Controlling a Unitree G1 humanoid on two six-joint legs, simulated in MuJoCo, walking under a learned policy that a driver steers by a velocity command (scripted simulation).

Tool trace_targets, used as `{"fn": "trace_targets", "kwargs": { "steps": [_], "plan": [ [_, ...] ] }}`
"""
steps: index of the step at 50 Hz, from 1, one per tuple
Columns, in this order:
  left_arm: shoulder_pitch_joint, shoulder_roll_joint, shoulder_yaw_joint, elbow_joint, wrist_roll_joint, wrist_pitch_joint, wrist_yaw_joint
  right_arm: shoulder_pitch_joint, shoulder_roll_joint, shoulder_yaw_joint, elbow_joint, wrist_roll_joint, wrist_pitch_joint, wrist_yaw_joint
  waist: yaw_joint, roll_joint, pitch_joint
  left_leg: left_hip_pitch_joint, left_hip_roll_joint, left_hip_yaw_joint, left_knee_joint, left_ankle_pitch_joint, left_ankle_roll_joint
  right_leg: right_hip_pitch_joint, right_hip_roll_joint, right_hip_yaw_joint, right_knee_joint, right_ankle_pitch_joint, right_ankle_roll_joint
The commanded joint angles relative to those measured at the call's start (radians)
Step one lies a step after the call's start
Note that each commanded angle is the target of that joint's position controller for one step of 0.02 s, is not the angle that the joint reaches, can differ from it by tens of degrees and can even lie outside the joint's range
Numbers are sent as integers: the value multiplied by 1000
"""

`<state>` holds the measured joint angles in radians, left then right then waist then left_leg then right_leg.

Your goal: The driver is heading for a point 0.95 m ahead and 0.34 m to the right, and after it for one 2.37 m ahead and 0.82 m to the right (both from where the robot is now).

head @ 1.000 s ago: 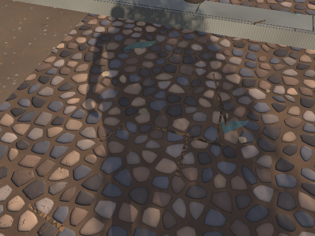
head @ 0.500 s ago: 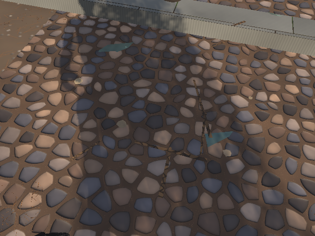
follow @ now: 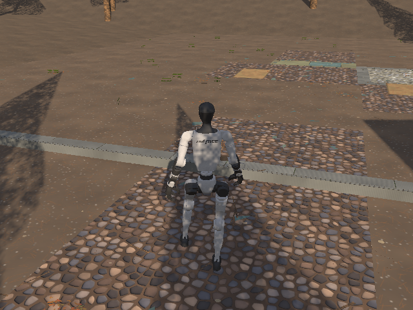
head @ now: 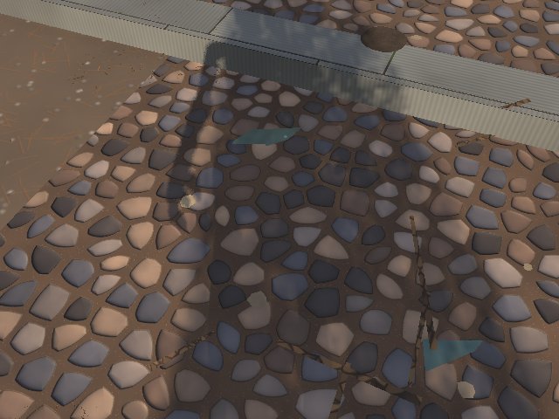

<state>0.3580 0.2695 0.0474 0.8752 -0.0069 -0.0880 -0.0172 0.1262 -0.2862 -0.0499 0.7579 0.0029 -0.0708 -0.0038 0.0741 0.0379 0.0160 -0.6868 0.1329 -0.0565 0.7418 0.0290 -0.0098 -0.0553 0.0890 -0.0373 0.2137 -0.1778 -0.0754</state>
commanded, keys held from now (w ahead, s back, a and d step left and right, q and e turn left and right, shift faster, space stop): w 0.06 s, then w+e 0.94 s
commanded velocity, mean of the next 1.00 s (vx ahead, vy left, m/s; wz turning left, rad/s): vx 0.50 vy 0.00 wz -0.42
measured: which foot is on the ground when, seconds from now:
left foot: up 0.00-0.18, down 0.20-0.72, up 0.74-1.00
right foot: down 0.00-0.20, up 0.22-0.70, down 0.72-1.00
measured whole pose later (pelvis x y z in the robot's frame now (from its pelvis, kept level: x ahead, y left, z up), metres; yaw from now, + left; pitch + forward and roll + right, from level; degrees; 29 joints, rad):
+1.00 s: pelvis +0.53 -0.08 +0.00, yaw -29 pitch +1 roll +1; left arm 0.34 0.27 0.07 0.74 -0.02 -0.05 0.00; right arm 0.05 -0.31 -0.06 0.75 -0.01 -0.10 0.00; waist 0.06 0.03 0.05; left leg -0.65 0.10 -0.09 0.81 -0.11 -0.05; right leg -0.17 0.11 0.09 0.33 -0.18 -0.10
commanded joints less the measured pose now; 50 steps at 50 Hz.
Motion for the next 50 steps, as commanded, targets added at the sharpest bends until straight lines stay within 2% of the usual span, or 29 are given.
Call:
{"fn": "trace_targets", "kwargs": {
  "steps": [1, 4, 6, 8, 9, 10, 11, 12, 13, 15, 17, 19, 21, 26, 31, 33, 34, 35, 36, 37, 38, 39, 40, 41, 42, 43, 45, 47, 50],
  "plan": [
    [-2, 173, 36, -44, -11, -8, 10, -103, -32, 3, -77, 7, -20, 14, 3, -68, 55, 72, -30, 34, -130, 112, -3, -80, -266, 129, -107, 146, -134],
    [58, 171, 35, -11, -14, 11, 12, -191, -41, 5, -115, 12, -28, 33, 26, -69, 73, 40, -49, 29, -204, 55, 14, 32, -308, 152, -52, 184, -130],
    [67, 182, 39, -1, -16, 26, 18, -194, -61, -1, -128, 12, -36, 42, 3, -84, 65, 64, -65, 20, -251, -25, 32, 93, -334, 187, 6, 245, -116],
    [40, 205, 46, -5, -16, 36, 22, -98, -100, -17, -106, 10, -43, 41, -62, -115, 8, 229, -104, 47, -285, -96, 57, 99, -325, 196, 114, 432, -95],
    [26, 191, 39, -11, -12, 38, 23, 47, -145, -41, -63, 8, -46, 33, -135, -105, -88, 450, -114, 61, -302, -79, 87, 46, -270, 161, 272, 519, -67],
    [10, 137, 17, -42, 7, 34, 22, 237, -214, -63, -30, -10, -45, 21, -215, -44, -253, 774, 36, -79, -239, -57, 150, -146, -209, 122, 553, 344, -29],
    [151, 9, -19, -57, -2, 15, 16, 310, -288, -83, -2, -13, -33, 19, -163, 223, -413, 1147, 288, -515, -304, -249, 294, -549, -46, 57, 911, -244, 43],
    [110, 103, 3, -38, -26, 3, 16, 317, -181, -57, -8, -9, -27, 17, -200, 176, -410, 1108, 290, -627, -400, -376, 285, -648, -70, 179, 1046, -394, 45],
    [18, 169, 25, -69, -47, -2, 17, 245, -135, -40, -13, -6, -27, 13, -195, 123, -242, 979, 256, -466, -427, -363, 235, -709, -116, 175, 1078, -317, 40],
    [-60, 146, 30, -88, -29, 6, 25, 122, -81, -25, -13, -9, -31, 14, -140, 49, -87, 732, 180, -258, -495, -216, 200, -662, -187, 144, 1001, -177, 49],
    [-22, 104, 33, -80, -28, 33, 23, 71, -58, -22, -4, -18, -44, 17, -87, 77, -45, 600, 140, -136, -563, -150, 189, -562, -220, 145, 958, -114, 57],
    [-30, 71, 31, -94, -27, 57, 22, 53, -72, -30, 12, -15, -55, 16, -65, 53, -6, 543, 142, -50, -603, -72, 199, -568, -231, 141, 927, -83, 67],
    [-70, 65, 31, -119, -20, 67, 22, 57, -93, -38, 30, -18, -57, 10, -63, 32, 19, 541, 142, 20, -622, -19, 205, -612, -236, 147, 852, -11, 78],
    [-222, 44, 18, -172, -14, 54, -11, 88, -140, -51, 57, -12, -41, -6, -112, 4, 54, 578, 115, 180, -634, 20, 179, -583, -217, 69, 562, 215, 67],
    [-336, 63, 21, -243, -13, 58, -36, 151, -182, -69, 92, 16, -7, -9, -135, 0, 84, 750, 167, 233, -561, 114, 150, -614, -191, 13, 438, 127, 18],
    [-302, 92, 36, -253, -12, 63, -40, 136, -210, -78, 88, 25, 8, -13, -95, 29, 40, 789, 169, 262, -441, 408, 128, -521, -135, -41, 431, 24, -19],
    [-225, 119, 53, -241, -13, 66, -39, 125, -221, -81, 84, 29, 16, -15, -47, 41, -12, 786, 159, 278, -315, 556, 115, -414, -93, -71, 429, -18, -43],
    [-75, 162, 81, -202, -17, 68, -32, 107, -215, -77, 78, 32, 24, -16, 41, 25, -88, 723, 122, 307, -113, 595, 86, -207, -41, -90, 371, 22, -77],
    [100, 245, 120, -155, -21, 78, -12, 123, -178, -62, 65, 11, 21, -20, 109, -63, -180, 496, 78, 310, 187, 350, 37, 101, -90, 49, 346, 36, -127],
    [62, 360, 133, -162, -31, 72, -3, 210, -24, -15, 6, -29, -4, -8, -24, -340, -238, 43, -130, 234, 539, -568, -29, 392, -341, 619, 235, -145, -305],
    [79, 287, 107, -204, -20, 52, -12, 128, -92, -18, -3, 8, -45, 5, 38, -212, -373, -66, -158, -17, 656, -644, -14, 451, -422, 885, 77, -279, -353],
    [46, 226, 89, -194, -10, 34, -17, 29, -144, -32, -33, 46, -66, 13, 51, -151, -236, -152, -111, -27, 645, -543, 12, 375, -404, 756, 51, -202, -297],
    [-6, 200, 81, -198, -13, 24, -17, 15, -133, -27, -35, 37, -79, 8, 12, -89, -152, -125, -66, -26, 563, -451, 29, 238, -360, 629, 62, -99, -260],
    [-78, 167, 71, -210, -11, 22, -14, 20, -136, -32, -21, 9, -81, 0, -32, -53, -102, -55, -33, -28, 473, -393, 25, 104, -321, 528, 63, 18, -231],
    [-120, 139, 60, -228, 0, 21, -10, 40, -146, -39, -14, -3, -71, -1, -67, -69, -87, 20, -12, -37, 421, -354, 22, 15, -291, 466, 45, 109, -219],
    [-133, 136, 58, -237, 5, 20, -6, 50, -144, -42, -14, -6, -59, 2, -82, -79, -81, 61, -10, -36, 385, -335, 12, -34, -278, 444, 26, 157, -220],
    [-115, 153, 62, -232, -4, 16, 5, 43, -115, -37, -20, -17, -39, 1, -89, -65, -64, 80, -19, -15, 296, -297, -20, -98, -259, 383, 7, 251, -227],
    [-82, 178, 69, -222, -8, 17, 20, -26, -91, -28, -45, -21, -30, -1, -72, -64, -31, 59, -38, -3, 164, -191, -48, -133, -232, 336, -3, 266, -213],
    [-44, 181, 71, -209, -12, 27, 33, -133, -63, -15, -75, -14, -34, 8, -30, -100, -6, 114, -84, 2, -68, 6, -59, -177, -179, 289, 6, 174, -163]
  ]
}}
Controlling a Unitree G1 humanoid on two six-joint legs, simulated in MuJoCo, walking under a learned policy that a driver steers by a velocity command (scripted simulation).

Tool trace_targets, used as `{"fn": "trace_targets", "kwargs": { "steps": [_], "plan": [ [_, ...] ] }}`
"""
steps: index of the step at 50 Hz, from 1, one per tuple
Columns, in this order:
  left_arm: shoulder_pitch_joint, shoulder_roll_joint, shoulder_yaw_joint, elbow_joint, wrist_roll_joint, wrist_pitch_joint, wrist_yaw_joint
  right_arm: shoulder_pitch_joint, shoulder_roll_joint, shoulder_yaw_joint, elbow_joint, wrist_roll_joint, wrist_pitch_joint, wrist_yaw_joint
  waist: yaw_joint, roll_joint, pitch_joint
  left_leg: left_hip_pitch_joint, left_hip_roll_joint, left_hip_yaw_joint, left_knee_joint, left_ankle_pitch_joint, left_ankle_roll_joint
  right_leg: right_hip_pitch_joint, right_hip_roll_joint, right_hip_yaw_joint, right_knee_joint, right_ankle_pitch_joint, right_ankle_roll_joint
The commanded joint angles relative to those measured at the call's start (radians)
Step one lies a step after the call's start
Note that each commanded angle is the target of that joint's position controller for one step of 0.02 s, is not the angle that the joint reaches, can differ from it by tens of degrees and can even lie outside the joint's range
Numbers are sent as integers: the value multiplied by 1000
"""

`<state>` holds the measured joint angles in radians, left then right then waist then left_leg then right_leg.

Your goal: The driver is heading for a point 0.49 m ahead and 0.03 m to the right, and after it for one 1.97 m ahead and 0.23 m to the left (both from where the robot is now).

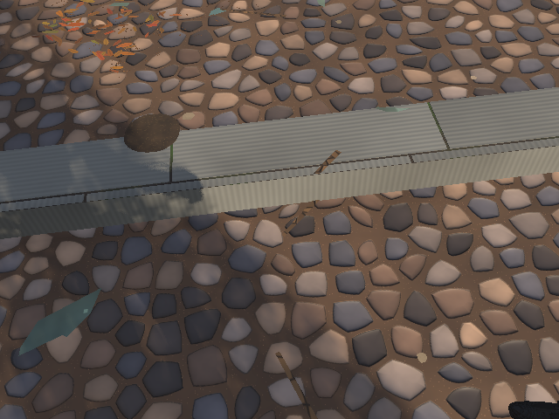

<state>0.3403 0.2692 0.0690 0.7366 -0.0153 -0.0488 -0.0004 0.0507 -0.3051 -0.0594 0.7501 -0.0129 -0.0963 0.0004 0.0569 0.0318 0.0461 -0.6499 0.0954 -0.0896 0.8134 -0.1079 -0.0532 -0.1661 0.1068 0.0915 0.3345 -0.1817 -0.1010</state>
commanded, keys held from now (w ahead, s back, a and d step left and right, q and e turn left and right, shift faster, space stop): w+e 0.44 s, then w+q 0.56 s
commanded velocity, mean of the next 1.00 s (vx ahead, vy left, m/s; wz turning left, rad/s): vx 0.50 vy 0.00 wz -0.18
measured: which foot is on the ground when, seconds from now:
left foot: up 0.00-0.20, down 0.22-0.72, up 0.74-1.00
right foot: down 0.00-0.22, up 0.24-0.68, down 0.70-1.00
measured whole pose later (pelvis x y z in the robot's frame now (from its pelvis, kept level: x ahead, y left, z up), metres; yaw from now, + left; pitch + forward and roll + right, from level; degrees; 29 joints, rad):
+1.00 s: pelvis +0.52 -0.08 +0.00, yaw -7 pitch +1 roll -1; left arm 0.37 0.27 0.05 0.82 0.03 -0.08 0.00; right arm 0.18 -0.30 -0.06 0.82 -0.03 0.01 0.07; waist 0.03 0.04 0.03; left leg -0.60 0.07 0.01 0.93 -0.17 0.02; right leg -0.08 -0.01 -0.16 0.28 -0.21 -0.02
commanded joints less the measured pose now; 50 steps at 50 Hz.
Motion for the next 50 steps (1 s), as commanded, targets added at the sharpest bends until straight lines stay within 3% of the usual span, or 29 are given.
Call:
{"fn": "trace_targets", "kwargs": {
  "steps": [1, 4, 7, 9, 10, 11, 12, 13, 14, 15, 16, 17, 19, 22, 24, 26, 29, 31, 33, 34, 35, 36, 37, 38, 39, 40, 41, 44, 50],
  "plan": [
    [-12, 183, 50, -65, -5, -10, 18, -88, -40, -3, -78, 6, -11, 8, 0, -102, -30, 104, -61, 39, -196, 186, -15, -77, -192, 162, -112, 146, -124],
    [34, 182, 51, -42, -11, -4, 18, -147, -58, -6, -106, 19, -20, 19, 22, -114, -21, 136, -83, 22, -280, 212, -2, -42, -217, 220, -73, 95, -110],
    [43, 174, 51, -34, -11, 6, 26, -137, -92, -18, -112, 20, -34, 29, 6, -135, -28, 158, -91, 0, -337, 117, 27, 52, -249, 303, 17, 103, -96],
    [19, 166, 50, -39, -8, 15, 27, -40, -114, -32, -88, 20, -44, 25, -48, -165, -57, 284, -101, 25, -375, 58, 62, 60, -237, 326, 99, 180, -73],
    [7, 132, 37, -49, -4, 14, 24, 67, -144, -48, -66, 9, -49, 19, -101, -150, -135, 464, -68, 12, -387, 64, 99, 23, -183, 290, 230, 228, -43],
    [12, 78, 15, -71, 14, 12, 20, 226, -198, -62, -52, -4, -49, 10, -162, -44, -285, 736, 102, -154, -361, 0, 160, -111, -117, 206, 510, 77, -4],
    [163, 21, -2, -97, -19, 2, 18, 303, -268, -79, -16, -10, -34, 14, -89, 304, -391, 1037, 321, -638, -457, -209, 332, -482, 16, 92, 827, -414, 66],
    [154, 133, 13, -69, -32, 1, 23, 277, -168, -59, -29, 17, -29, 19, -111, 205, -324, 998, 329, -710, -507, -433, 316, -605, -76, 115, 955, -391, 78],
    [35, 190, 30, -79, -25, 6, 22, 231, -103, -42, -43, 19, -22, 14, -140, 108, -193, 873, 279, -532, -521, -408, 266, -631, -111, 93, 977, -294, 83],
    [-22, 184, 32, -90, -14, 10, 24, 181, -89, -33, -47, 9, -14, 12, -124, 44, -119, 746, 235, -396, -537, -275, 238, -598, -146, 60, 955, -223, 89],
    [-61, 171, 34, -104, -2, 10, 20, 155, -69, -27, -38, 4, -10, 10, -110, 38, -63, 653, 198, -303, -559, -165, 230, -578, -172, 57, 908, -178, 90],
    [-56, 150, 34, -109, -7, 13, 13, 145, -58, -21, -32, -3, -11, 7, -87, 61, -49, 593, 170, -226, -583, -97, 217, -532, -197, 53, 876, -149, 87],
    [-53, 103, 25, -118, -16, 23, 6, 149, -62, -24, -16, 5, -19, 7, -76, 78, -39, 550, 155, -133, -626, -26, 228, -513, -215, 24, 828, -133, 90],
    [-104, 79, 15, -152, -8, 30, 2, 161, -106, -39, 7, 10, -25, 5, -76, 51, -23, 553, 174, -38, -664, 86, 254, -561, -232, 14, 723, -55, 106],
    [-139, 56, 3, -157, -1, 21, -3, 188, -115, -38, 29, 10, -23, 11, -87, 25, -28, 550, 152, 13, -673, 144, 259, -528, -219, 12, 598, 35, 102],
    [-208, 41, -9, -172, 4, 5, -15, 198, -126, -35, 45, 25, -14, 15, -98, 22, -6, 539, 122, 61, -677, 173, 251, -481, -206, -36, 447, 122, 95],
    [-327, 42, -16, -199, 2, -16, -34, 268, -159, -38, 74, 44, 4, 15, -136, 19, 24, 564, 129, 50, -664, 172, 245, -428, -179, -90, 299, 161, 95],
    [-355, 67, -9, -213, -5, -25, -42, 297, -181, -42, 92, 48, 16, 14, -128, 40, 26, 622, 161, 20, -627, 206, 232, -405, -162, -83, 233, 117, 84],
    [-297, 108, 8, -200, -3, -33, -41, 298, -196, -45, 104, 52, 28, 9, -73, 65, -12, 645, 170, 10, -541, 328, 206, -281, -132, -92, 171, 77, 59],
    [-185, 140, 28, -166, 3, -35, -35, 288, -189, -40, 106, 54, 32, 6, -3, 58, -81, 614, 134, 45, -411, 444, 179, -101, -108, -111, 125, 102, 34],
    [-34, 194, 53, -126, 13, -33, -23, 290, -151, -24, 99, 42, 28, 5, 68, 47, -192, 492, 81, 79, -214, 386, 141, 159, -154, -75, 159, 134, 2],
    [143, 227, 34, -88, 154, -25, -7, 346, -42, 2, 62, -20, 30, 19, 85, -158, -360, 268, -50, 174, 153, -34, 95, 444, -426, 202, 150, 70, -39],
    [164, 295, 53, -86, 123, -10, -1, 418, -34, -2, 54, -8, 35, 17, 67, -339, -491, 92, -162, 84, 381, -462, 91, 514, -583, 546, 27, 150, -124],
    [82, 229, 38, -93, 93, -3, -1, 363, -98, -21, 71, -11, 49, 10, 49, -193, -358, 24, -93, 6, 441, -406, 110, 415, -530, 422, 28, 123, -106],
    [8, 152, 13, -85, 74, -8, -1, 311, -84, -17, 67, -7, 49, 18, 17, -162, -204, 11, -55, 21, 410, -334, 114, 272, -475, 281, 6, 151, -85],
    [-42, 101, -3, -74, 66, -11, -4, 296, -72, -16, 73, -3, 54, 23, -14, -143, -126, 41, -26, 29, 347, -281, 109, 169, -425, 182, -40, 169, -52],
    [-65, 84, -11, -64, 55, -15, -1, 296, -66, -17, 75, -14, 66, 28, -40, -169, -89, 76, -15, 33, 308, -259, 98, 102, -397, 120, -70, 195, -38],
    [-65, 99, -5, -37, 49, -36, -1, 281, -44, -15, 68, -19, 94, 51, -69, -159, -65, 106, -17, 52, 295, -195, 82, 28, -396, 34, -145, 186, -61],
    [-39, 122, 11, 22, 45, -53, 3, 81, -15, 3, -3, -21, 94, 84, -51, -128, 16, 52, 10, 79, 20, 14, 68, 39, -385, -140, -226, 96, -55]
  ]
}}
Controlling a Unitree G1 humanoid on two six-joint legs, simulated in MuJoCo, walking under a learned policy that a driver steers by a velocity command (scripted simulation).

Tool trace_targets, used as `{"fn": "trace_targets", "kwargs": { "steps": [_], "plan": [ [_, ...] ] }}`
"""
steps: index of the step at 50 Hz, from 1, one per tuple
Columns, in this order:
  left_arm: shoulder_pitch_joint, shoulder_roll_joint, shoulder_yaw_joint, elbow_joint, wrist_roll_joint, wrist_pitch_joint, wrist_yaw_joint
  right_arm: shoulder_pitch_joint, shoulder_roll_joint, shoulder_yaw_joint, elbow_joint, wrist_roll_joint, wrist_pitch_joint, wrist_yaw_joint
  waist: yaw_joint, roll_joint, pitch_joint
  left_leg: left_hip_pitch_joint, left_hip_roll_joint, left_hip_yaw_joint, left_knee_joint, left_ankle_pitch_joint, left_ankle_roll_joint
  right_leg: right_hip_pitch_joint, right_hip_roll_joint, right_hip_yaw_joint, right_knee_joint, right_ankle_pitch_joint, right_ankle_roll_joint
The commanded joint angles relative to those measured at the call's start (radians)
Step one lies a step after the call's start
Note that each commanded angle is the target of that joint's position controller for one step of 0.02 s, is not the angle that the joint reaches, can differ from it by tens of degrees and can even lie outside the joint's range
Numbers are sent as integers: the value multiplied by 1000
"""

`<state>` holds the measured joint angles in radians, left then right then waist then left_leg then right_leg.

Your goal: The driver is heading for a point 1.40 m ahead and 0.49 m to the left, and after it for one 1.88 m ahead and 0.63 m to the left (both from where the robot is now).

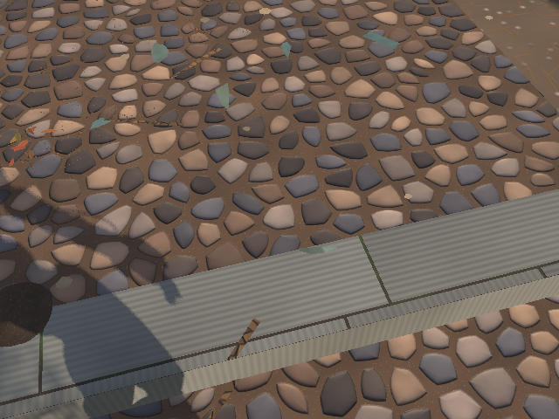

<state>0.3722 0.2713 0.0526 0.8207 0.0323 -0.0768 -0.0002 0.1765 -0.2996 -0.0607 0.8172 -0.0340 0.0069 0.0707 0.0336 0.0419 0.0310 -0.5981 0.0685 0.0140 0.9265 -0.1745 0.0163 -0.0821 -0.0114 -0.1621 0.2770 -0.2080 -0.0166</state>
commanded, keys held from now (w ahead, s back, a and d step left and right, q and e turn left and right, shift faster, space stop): w+q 0.82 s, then w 0.18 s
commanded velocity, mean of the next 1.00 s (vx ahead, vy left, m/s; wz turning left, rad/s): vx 0.50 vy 0.00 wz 0.54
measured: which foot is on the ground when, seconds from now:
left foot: up 0.00-0.16, down 0.18-0.68, up 0.70-1.00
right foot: down 0.00-0.18, up 0.20-0.68, down 0.70-1.00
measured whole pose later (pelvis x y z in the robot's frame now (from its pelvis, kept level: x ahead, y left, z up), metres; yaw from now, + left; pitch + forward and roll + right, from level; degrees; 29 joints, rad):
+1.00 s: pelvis +0.50 +0.14 -0.01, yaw +34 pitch +4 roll +0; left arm 0.52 0.19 0.01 1.00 0.03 -0.09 0.00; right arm -0.03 -0.16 0.01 0.51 -0.04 0.02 -0.01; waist 0.02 0.05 0.02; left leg -1.17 -0.03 -0.02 1.82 -0.52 0.11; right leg -0.04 -0.02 -0.16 0.28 -0.31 0.00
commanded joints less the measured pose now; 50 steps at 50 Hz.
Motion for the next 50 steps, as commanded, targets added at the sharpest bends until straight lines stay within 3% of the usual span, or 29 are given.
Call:
{"fn": "trace_targets", "kwargs": {
  "steps": [1, 5, 7, 8, 9, 10, 11, 12, 13, 14, 16, 19, 24, 25, 29, 31, 32, 33, 34, 35, 36, 37, 38, 39, 41, 42, 44, 47, 50],
  "plan": [
    [-66, 130, 31, -53, -2, -26, 3, -70, -18, 7, -79, 1, -11, 18, -25, -134, 34, 29, 34, -10, -148, 99, 5, -47, -264, 83, -162, 130, -129],
    [-16, 162, 43, -15, -2, -12, 6, -157, -42, 6, -118, -6, -9, 23, 1, -128, 58, 77, 6, 61, -263, 36, 51, 13, -283, 24, -111, 157, -99],
    [-4, 189, 51, -1, 0, 1, 6, -147, -57, 0, -122, -12, -11, 17, -5, -125, 41, 120, -37, 97, -295, -54, 86, 69, -285, -10, 0, 350, -84],
    [-7, 197, 51, 3, -2, 7, 6, -89, -65, -7, -109, -16, -15, 8, -34, -112, -1, 203, -80, 114, -329, -83, 108, 79, -273, -44, 137, 539, -75],
    [-13, 191, 46, 0, -5, 14, 4, 57, -80, -20, -61, -24, -26, -7, -98, -61, -83, 375, -138, 129, -395, -65, 134, 43, -231, -88, 365, 636, -56],
    [-1, 155, 31, -26, 2, 17, 4, 251, -165, -49, -14, -33, -33, -26, -169, 61, -209, 626, -6, -82, -454, -181, 186, -139, -195, -101, 681, 412, -15],
    [17, 46, 5, -106, 5, 9, -13, 243, -319, -82, -26, -6, -30, -40, -107, 344, -267, 875, 264, -639, -602, -217, 331, -569, 9, -36, 987, -351, 48],
    [-93, 138, 20, -99, 17, 8, -11, 235, -281, -76, -40, 18, -23, -42, -154, 126, -247, 866, 262, -708, -679, -198, 323, -668, -10, 166, 1041, -325, 35],
    [-133, 138, 20, -106, -2, -1, -15, 185, -241, -65, -36, 22, -20, -50, -127, 61, -125, 771, 239, -551, -663, -79, 304, -686, -58, 181, 1010, -211, 19],
    [-123, 124, 14, -90, -8, -9, -14, 141, -185, -51, -37, 22, -21, -52, -87, -7, -63, 660, 192, -451, -659, 76, 274, -625, -92, 184, 924, -133, 13],
    [-93, 113, 10, -73, 16, 11, -9, 73, -132, -34, -47, 29, -32, -58, -28, 3, -51, 542, 119, -327, -669, 293, 242, -499, -109, 192, 837, -97, 28],
    [-98, 86, 4, -73, 24, 41, -16, 95, -141, -34, -36, 34, -54, -56, -8, -10, -64, 485, 76, -266, -681, 406, 252, -460, -86, 172, 773, -75, 58],
    [-294, 63, -12, -133, 15, 44, -19, 160, -148, -39, -21, 29, -53, -61, -65, 13, -3, 468, 37, -272, -697, 314, 224, -512, -58, 154, 533, 72, 87],
    [-300, 52, -18, -131, 8, 44, -17, 174, -145, -41, -17, 22, -52, -63, -73, 44, -22, 487, 40, -277, -680, 294, 224, -498, -47, 150, 529, 77, 88],
    [-384, 75, -19, -175, 3, 31, -6, 222, -145, -42, -18, 5, -48, -78, -103, 42, -25, 619, 103, -390, -601, 413, 239, -563, -26, 169, 505, 31, 55],
    [-328, 68, -23, -176, -1, 22, 0, 176, -148, -44, -39, 2, -45, -86, -54, 34, -31, 603, 95, -385, -514, 616, 211, -464, 0, 170, 444, -35, 25],
    [-242, 77, -18, -152, 1, 18, 6, 127, -152, -45, -53, 6, -46, -85, -4, 27, -59, 540, 50, -351, -434, 760, 174, -298, 40, 157, 367, -50, 8],
    [-134, 105, -3, -125, 8, 8, 10, 107, -156, -48, -52, 23, -48, -75, 60, -40, -99, 497, -34, -309, -262, 859, 137, -122, 72, 129, 243, 29, -3],
    [29, 146, 19, -85, 12, -1, 24, 66, -143, -46, -63, 41, -61, -67, 148, -71, -181, 341, -90, -300, -32, 691, 97, 168, -7, 191, 125, 135, -29],
    [102, 213, 30, -73, 30, -3, 41, 62, 5, -7, -90, 40, -76, -73, 134, -225, -191, 91, -184, -191, 251, -143, 67, 343, -314, 454, 84, 331, -74],
    [61, 268, 43, -84, 26, 13, 31, 224, -7, -7, -114, 35, -66, -87, -5, -258, -241, -60, -219, -149, 430, -349, 48, 345, -481, 778, 82, 541, -189],
    [-4, 193, 38, -99, 12, 23, 22, 200, -48, -12, -93, 5, -40, -98, 0, -107, -171, -138, -138, -120, 578, -313, 40, 252, -477, 763, 79, 294, -249],
    [-55, 90, 12, -106, 8, 23, 13, 120, -54, -14, -107, -9, -28, -89, 4, -41, -61, -190, -104, -92, 626, -273, 39, 147, -394, 614, 43, 111, -229],
    [-71, 49, -1, -93, 15, 20, 8, 65, -28, -11, -131, -8, -18, -76, -4, -89, 8, -246, -85, -63, 696, -271, 42, 79, -331, 512, 8, -3, -188],
    [-2, 27, -12, -30, 11, 5, 12, -31, 31, 8, -197, -1, 1, -51, -1, -182, 65, -379, -75, -63, 842, -276, 51, 16, -279, 379, -31, -9, -139],
    [37, 18, -14, -1, 9, -3, 7, -73, 63, 22, -232, 2, 3, -48, -4, -169, 65, -439, -82, -80, 885, -276, 61, -4, -267, 348, -39, -6, -129],
    [82, 32, -10, 41, 12, -21, -6, -145, 116, 47, -293, 3, 4, -67, -17, -155, 47, -557, -122, -79, 1026, -312, 83, -31, -276, 309, -80, -16, -142],
    [94, 34, -19, 96, 5, -42, -11, -271, 129, 68, -393, -7, 6, -96, -50, -141, 90, -727, -115, -87, 1062, -355, 110, -30, -278, 240, -154, -5, -133],
    [169, 15, -33, 171, -18, -28, 18, -380, 141, 98, -483, -9, -8, -76, -48, -110, 91, -672, -63, 24, 742, -366, 98, -15, -206, 136, -238, 176, -125]
  ]
}}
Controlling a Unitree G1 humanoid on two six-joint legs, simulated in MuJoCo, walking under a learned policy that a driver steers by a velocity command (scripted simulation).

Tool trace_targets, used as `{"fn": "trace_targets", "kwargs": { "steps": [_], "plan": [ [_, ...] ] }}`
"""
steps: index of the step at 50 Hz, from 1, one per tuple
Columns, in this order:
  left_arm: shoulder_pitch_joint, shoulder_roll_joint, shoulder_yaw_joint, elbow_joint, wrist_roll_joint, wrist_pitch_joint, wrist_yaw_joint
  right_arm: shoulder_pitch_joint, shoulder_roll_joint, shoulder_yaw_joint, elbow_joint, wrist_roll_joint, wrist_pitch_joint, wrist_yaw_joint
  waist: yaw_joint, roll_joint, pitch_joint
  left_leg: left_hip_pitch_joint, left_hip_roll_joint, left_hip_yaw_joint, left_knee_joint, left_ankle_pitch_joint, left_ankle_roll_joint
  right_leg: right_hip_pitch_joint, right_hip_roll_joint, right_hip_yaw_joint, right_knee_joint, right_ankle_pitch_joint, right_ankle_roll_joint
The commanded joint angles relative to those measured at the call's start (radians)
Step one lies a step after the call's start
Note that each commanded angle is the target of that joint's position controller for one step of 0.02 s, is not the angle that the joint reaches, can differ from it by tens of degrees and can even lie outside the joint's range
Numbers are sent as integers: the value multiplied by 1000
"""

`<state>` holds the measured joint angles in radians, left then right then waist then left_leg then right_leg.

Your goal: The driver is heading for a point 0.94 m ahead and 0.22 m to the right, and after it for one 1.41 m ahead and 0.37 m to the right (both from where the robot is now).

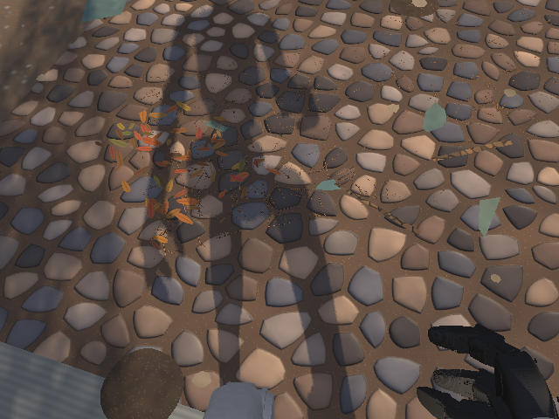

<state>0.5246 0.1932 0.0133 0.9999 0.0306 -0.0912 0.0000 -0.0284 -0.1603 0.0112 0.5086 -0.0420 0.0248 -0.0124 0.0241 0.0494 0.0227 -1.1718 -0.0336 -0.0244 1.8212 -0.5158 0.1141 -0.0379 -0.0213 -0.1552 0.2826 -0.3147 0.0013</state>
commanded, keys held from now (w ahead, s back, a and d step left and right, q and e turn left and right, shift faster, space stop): w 0.32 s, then w+e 0.68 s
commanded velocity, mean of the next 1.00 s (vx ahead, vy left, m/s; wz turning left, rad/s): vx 0.50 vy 0.00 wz -0.21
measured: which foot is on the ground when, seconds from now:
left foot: up 0.00-0.10, down 0.12-0.70, up 0.72-1.00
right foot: down 0.00-0.14, up 0.16-0.70, down 0.72-1.00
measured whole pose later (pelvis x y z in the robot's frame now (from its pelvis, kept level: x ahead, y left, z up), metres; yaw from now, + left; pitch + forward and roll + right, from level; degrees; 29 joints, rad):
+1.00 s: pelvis +0.59 +0.01 +0.12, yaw -18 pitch +3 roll -1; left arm 0.34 0.26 0.07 0.74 -0.02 -0.04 0.00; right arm 0.07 -0.27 -0.03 0.65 -0.02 -0.12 -0.01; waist 0.06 0.02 0.01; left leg -0.70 0.11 -0.12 0.80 -0.12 -0.07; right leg -0.19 0.15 0.11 0.35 -0.21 -0.10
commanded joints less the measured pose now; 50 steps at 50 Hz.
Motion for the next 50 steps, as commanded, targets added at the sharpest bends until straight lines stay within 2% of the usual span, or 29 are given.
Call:
{"fn": "trace_targets", "kwargs": {
  "steps": [1, 2, 4, 5, 6, 7, 8, 9, 10, 11, 12, 14, 15, 16, 20, 24, 28, 32, 34, 35, 36, 37, 38, 39, 40, 41, 45, 48, 50],
  "plan": [
    [-11, 103, 7, -20, -27, -1, 29, -127, 11, 41, -173, -5, -23, 32, -59, -82, 26, 161, 88, 146, -393, 93, 2, -119, -181, 74, -316, 441, -165],
    [-21, 74, -1, -40, -36, 8, 27, -102, 11, 38, -129, 5, -20, 46, -27, -26, -45, 427, 41, 253, -515, 163, 3, -187, -126, 31, -332, 648, -186],
    [-6, 235, 35, -58, -30, 0, 24, 27, -17, 19, -81, 16, -20, 44, -91, -162, -177, 643, -36, 269, -625, 83, 23, -8, -222, 26, -118, 1496, -185],
    [-3, 287, 56, -62, -21, 5, 24, 188, -43, 0, -30, 24, -21, 42, -153, -236, -291, 736, -74, 233, -697, 57, 47, 114, -249, 44, 78, 1706, -167],
    [-56, 320, 77, -78, -36, 8, 8, 332, -88, -18, 8, 27, -28, 35, -237, -258, -362, 878, -73, 163, -870, 129, 79, 135, -251, 38, 316, 1674, -127],
    [-23, 264, 75, -111, -61, -5, -7, 402, -167, -53, 39, 11, -40, 27, -245, -183, -449, 1109, 55, -133, -1011, 19, 129, -69, -192, 74, 640, 1310, -96],
    [-24, 121, 38, -128, -26, -30, -19, 408, -375, -114, 81, 86, -44, 16, -170, 227, -533, 1392, 352, -839, -1413, 257, 245, -495, 73, 202, 1072, 39, -48],
    [-19, 154, 68, -81, -35, -56, -48, 427, -262, -88, 96, 58, -57, 7, -198, 38, -569, 1387, 399, -1004, -1487, 243, 222, -616, 93, 477, 1379, 3, -62],
    [-130, 143, 72, -136, -69, -51, -44, 365, -214, -65, 133, 55, -79, 23, -147, -26, -327, 1217, 396, -845, -1483, 315, 202, -732, 78, 398, 1517, -22, -60],
    [-216, 78, 46, -195, -57, -46, -23, 322, -164, -55, 177, 62, -97, 40, -96, -115, -156, 1033, 356, -648, -1462, 397, 155, -773, 29, 319, 1566, -7, -72],
    [-232, 64, 38, -209, -52, -36, -11, 272, -72, -31, 213, 39, -108, 54, -31, -141, -81, 894, 309, -475, -1451, 481, 127, -764, -9, 302, 1578, 51, -87],
    [-225, 11, 11, -257, -59, -16, -12, 267, 37, -11, 282, 24, -120, 67, 30, -55, -36, 828, 187, -242, -1454, 533, 59, -734, -26, 345, 1461, 127, -120],
    [-211, 24, 6, -258, -70, -6, -10, 261, 14, -16, 294, 34, -126, 64, 50, -54, -7, 826, 161, -168, -1497, 550, 80, -752, -18, 322, 1337, 135, -112],
    [-219, 29, 8, -258, -61, 3, -11, 272, 19, -14, 312, 37, -133, 63, 61, -51, -27, 853, 141, -127, -1510, 587, 53, -748, -25, 316, 1244, 174, -119],
    [-349, 63, 14, -298, -50, 22, -18, 372, -85, -34, 365, 33, -144, 27, 6, 19, -29, 907, 128, 21, -1621, 802, -9, -731, 5, 223, 887, 331, -79],
    [-531, 56, 14, -361, -66, 31, -32, 435, -161, -45, 383, 37, -147, -14, -64, 7, -39, 1089, 181, 36, -1663, 832, -63, -738, 1, 183, 551, 413, -55],
    [-650, 61, 17, -408, -68, 27, -59, 483, -196, -56, 404, 39, -134, -25, -114, 8, 2, 1283, 239, 73, -1646, 913, -92, -773, 5, 146, 365, 390, -69],
    [-651, 85, 31, -422, -60, 26, -83, 485, -242, -73, 398, 41, -111, -41, -86, 55, -24, 1361, 253, 141, -1484, 1369, -95, -624, 78, 33, 290, 260, -106],
    [-525, 122, 50, -387, -61, 33, -86, 457, -277, -91, 371, 40, -88, -58, -19, 99, -78, 1367, 271, 144, -1292, 1593, -98, -492, 115, 8, 272, 173, -135],
    [-382, 173, 75, -352, -63, 35, -78, 423, -294, -100, 350, 40, -83, -60, 58, 95, -139, 1300, 261, 149, -1121, 1576, -107, -308, 114, 45, 196, 223, -167],
    [-208, 230, 100, -310, -51, 40, -58, 365, -302, -101, 319, 40, -95, -56, 152, 55, -221, 1084, 211, 156, -872, 1310, -106, 6, 46, 180, 158, 309, -219],
    [-141, 295, 110, -292, -42, 39, -44, 421, -145, -58, 272, 4, -123, -26, 82, -216, -298, 534, 23, 104, -484, 156, -158, 472, -219, 612, 238, 345, -396],
    [-156, 259, 103, -299, -33, 34, -29, 408, -166, -51, 253, 39, -166, 1, 85, -186, -412, 377, -21, -102, -273, -31, -146, 507, -320, 948, 87, 98, -504],
    [-209, 205, 95, -316, -38, 30, -16, 301, -228, -68, 209, 70, -193, 16, 91, -123, -254, 321, 43, -146, -327, 94, -111, 360, -258, 812, 12, 52, -437],
    [-271, 173, 84, -328, -42, 25, -16, 259, -234, -67, 184, 71, -204, 17, 43, -56, -147, 332, 71, -119, -403, 156, -104, 210, -215, 699, -25, 109, -398],
    [-317, 150, 75, -341, -44, 18, -20, 254, -228, -70, 182, 52, -202, 12, -4, 14, -78, 372, 91, -95, -470, 188, -112, 79, -174, 633, -51, 228, -371],
    [-329, 166, 74, -360, -46, 15, -9, 269, -203, -72, 133, 26, -159, 3, -71, -27, -28, 487, 147, -54, -691, 208, -179, -195, -105, 498, -75, 433, -344],
    [-283, 227, 94, -356, -49, 29, 9, 117, -137, -42, 91, 15, -150, 2, -16, -72, -13, 647, 94, 13, -1035, 413, -198, -371, 0, 378, -44, 410, -272],
    [-199, 243, 100, -335, -55, 40, 10, 52, -144, -42, 77, 33, -150, 7, 35, -110, -53, 731, 40, 14, -1166, 556, -202, -351, 0, 403, -12, 344, -242]
  ]
}}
